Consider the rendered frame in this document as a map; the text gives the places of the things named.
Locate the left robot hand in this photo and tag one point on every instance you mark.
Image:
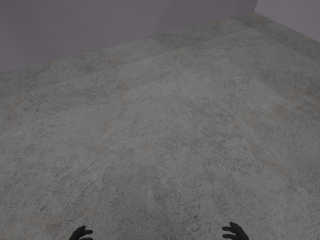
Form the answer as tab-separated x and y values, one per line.
80	232

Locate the right robot hand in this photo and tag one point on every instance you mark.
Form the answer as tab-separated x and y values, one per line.
236	229

